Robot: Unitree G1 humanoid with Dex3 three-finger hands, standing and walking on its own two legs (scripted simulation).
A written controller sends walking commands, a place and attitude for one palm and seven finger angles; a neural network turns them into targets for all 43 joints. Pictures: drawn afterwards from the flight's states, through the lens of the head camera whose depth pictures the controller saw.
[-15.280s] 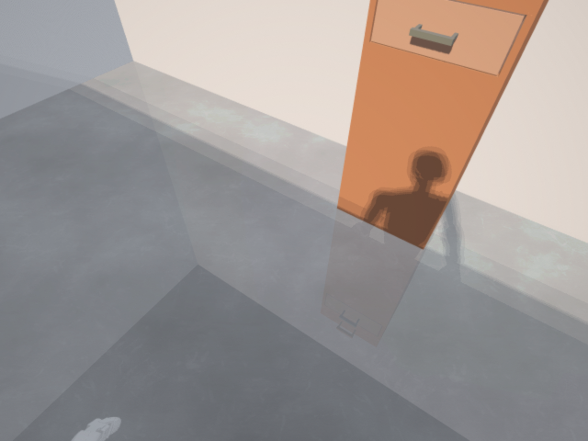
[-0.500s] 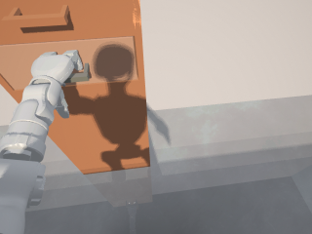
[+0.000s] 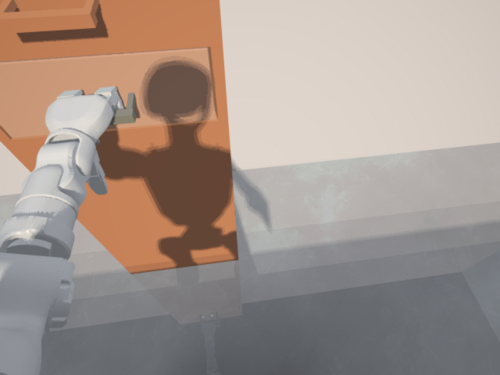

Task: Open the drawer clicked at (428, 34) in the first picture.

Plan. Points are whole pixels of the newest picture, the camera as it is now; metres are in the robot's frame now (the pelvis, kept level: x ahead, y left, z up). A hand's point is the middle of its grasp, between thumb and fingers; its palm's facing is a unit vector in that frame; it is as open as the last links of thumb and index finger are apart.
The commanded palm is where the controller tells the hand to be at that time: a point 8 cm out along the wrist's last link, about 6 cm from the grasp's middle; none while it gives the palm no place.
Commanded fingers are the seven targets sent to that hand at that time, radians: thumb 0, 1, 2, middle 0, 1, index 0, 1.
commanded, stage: lower the fingers behind the handle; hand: left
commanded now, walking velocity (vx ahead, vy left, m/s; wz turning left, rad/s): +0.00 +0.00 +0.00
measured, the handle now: (98, 110) +0.53 +0.24 +0.11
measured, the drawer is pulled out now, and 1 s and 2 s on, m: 0.00 0.00 0.01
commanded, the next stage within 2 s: close the thumb around the handle in 0.46 s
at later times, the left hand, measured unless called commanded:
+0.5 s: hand (97, 141) +0.49 +0.24 +0.09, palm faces -0.04 -0.02 -1.00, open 13.8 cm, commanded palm +0.47 +0.25 +0.14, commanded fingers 0.00 -0.50 0.30 -0.30 -1.20 -0.30 -1.20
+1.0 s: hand (99, 141) +0.49 +0.24 +0.09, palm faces -0.03 -0.02 -1.00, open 8.6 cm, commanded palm +0.47 +0.24 +0.14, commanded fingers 0.00 0.79 0.85 -0.39 -1.34 -0.39 -1.34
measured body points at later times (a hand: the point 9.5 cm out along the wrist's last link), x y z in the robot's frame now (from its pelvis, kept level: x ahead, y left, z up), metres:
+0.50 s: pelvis -0.01 +0.01 +0.00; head +0.07 +0.00 +0.44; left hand +0.48 +0.24 +0.14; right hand +0.01 -0.27 -0.13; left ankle +0.01 +0.13 -0.72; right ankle -0.05 -0.13 -0.72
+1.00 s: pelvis +0.00 +0.00 +0.00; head +0.07 +0.00 +0.44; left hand +0.48 +0.23 +0.14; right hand +0.01 -0.27 -0.13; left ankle +0.01 +0.13 -0.72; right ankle -0.05 -0.13 -0.72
